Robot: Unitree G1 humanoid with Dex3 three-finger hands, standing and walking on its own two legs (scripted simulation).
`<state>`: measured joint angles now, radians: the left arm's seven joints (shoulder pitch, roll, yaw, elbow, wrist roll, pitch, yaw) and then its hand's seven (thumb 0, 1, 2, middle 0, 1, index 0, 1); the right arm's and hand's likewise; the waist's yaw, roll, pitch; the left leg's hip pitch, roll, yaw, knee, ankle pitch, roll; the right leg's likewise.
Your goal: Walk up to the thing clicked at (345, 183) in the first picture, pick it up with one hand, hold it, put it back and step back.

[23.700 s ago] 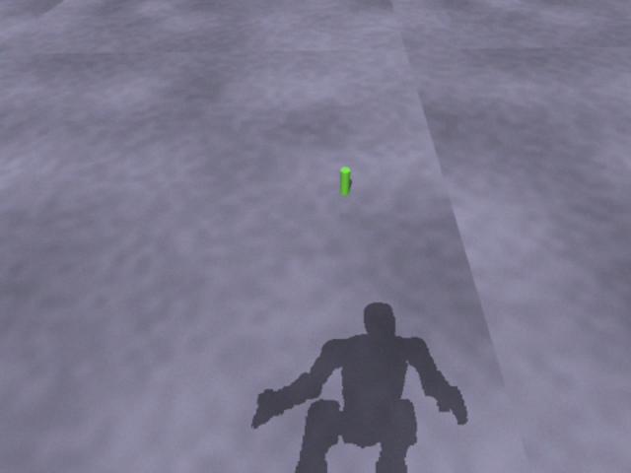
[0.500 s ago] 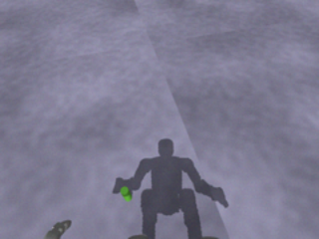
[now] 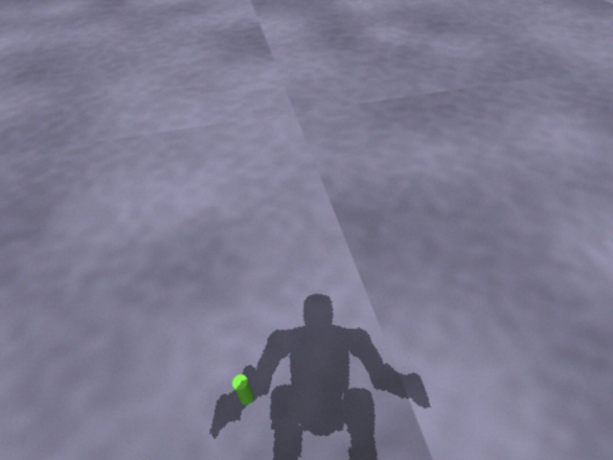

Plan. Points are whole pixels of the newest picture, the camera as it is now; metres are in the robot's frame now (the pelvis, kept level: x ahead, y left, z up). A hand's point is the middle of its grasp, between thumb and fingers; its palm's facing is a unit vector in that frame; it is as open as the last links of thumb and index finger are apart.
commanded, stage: walk up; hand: left
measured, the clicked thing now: (243, 390) +0.45 +0.25 -0.70
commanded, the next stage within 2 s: none
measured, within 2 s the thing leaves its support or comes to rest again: neither
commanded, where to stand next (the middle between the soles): +0.11 +0.01 m, yaw +3 degrees
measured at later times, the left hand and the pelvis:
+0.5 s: hand out of the picture +0.12 +0.25 -0.14, palm faces +0.00 -0.94 -0.34, open 7.4 cm; pelvis +0.03 -0.01 +0.01, yaw +0 degrees
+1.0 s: hand out of the picture +0.14 +0.25 -0.17, palm faces +0.00 -0.93 -0.36, open 7.4 cm; pelvis +0.07 -0.01 -0.01, yaw -1 degrees
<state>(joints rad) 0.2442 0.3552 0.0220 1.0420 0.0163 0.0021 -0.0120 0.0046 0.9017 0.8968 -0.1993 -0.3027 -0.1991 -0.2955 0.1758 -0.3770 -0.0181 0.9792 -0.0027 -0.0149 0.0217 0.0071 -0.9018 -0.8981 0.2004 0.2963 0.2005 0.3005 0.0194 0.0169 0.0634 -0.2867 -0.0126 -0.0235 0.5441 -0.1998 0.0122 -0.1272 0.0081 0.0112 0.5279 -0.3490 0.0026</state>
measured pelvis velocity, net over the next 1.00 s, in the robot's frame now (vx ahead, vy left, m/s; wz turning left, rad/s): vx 0.07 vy -0.01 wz -0.02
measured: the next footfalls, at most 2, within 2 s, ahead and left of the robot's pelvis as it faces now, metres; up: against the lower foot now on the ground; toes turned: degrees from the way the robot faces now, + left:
left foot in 0.82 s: +0.25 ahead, +0.09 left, +0.00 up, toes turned +1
right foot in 1.14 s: +0.06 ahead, -0.15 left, +0.00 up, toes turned -2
